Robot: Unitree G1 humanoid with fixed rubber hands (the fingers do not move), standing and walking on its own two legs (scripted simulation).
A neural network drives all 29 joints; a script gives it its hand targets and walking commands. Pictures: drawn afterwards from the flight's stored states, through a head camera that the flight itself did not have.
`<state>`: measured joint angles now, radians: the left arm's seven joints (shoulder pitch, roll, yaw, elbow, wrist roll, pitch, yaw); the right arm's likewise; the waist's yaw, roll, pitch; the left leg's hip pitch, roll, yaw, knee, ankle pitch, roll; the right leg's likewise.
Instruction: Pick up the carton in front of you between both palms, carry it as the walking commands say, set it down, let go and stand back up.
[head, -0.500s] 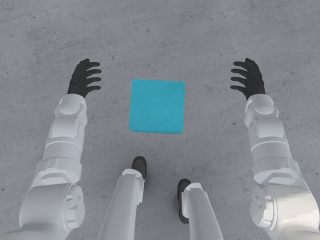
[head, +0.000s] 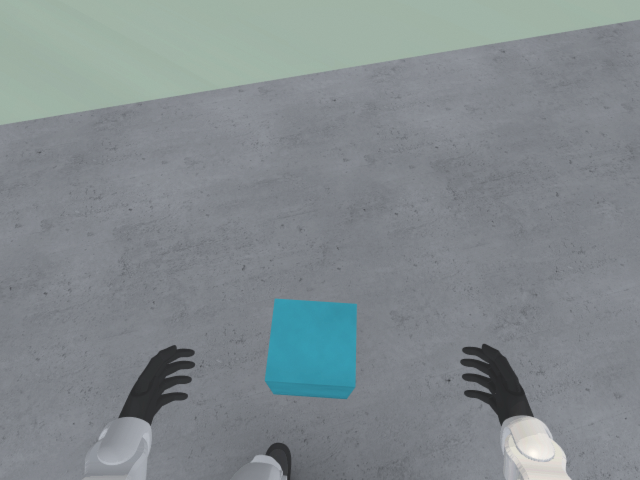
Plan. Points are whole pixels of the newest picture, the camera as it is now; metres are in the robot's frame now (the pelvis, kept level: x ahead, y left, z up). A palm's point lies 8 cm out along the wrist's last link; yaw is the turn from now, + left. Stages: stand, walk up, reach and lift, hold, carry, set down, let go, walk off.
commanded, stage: let go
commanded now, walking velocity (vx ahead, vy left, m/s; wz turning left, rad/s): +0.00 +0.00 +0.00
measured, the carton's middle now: (312, 351) +0.41 +0.04 -0.63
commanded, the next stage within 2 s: stand in 0.62 s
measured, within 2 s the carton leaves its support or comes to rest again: neither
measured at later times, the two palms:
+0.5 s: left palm (138, 432) +0.18 +0.22 -0.05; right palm (553, 466) +0.18 -0.24 -0.05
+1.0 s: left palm (88, 476) +0.13 +0.28 -0.09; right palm out of the picture +0.15 -0.28 -0.07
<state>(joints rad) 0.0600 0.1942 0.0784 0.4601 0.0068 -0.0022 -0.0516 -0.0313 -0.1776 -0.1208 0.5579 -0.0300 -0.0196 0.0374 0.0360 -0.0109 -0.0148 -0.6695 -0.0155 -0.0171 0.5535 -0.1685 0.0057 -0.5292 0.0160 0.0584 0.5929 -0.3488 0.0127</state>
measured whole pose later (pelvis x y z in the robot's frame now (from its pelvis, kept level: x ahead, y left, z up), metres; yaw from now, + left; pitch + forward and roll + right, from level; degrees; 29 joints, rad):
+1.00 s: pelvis +0.02 +0.00 +0.01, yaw +1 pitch -2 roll +0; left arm 0.25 0.29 0.09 0.68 0.02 0.01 0.02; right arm 0.19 -0.27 -0.07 0.76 -0.03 0.00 -0.03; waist 0.00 -0.03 0.02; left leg -0.27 -0.01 -0.03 0.56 -0.26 0.00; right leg -0.07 0.02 0.05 0.48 -0.38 0.01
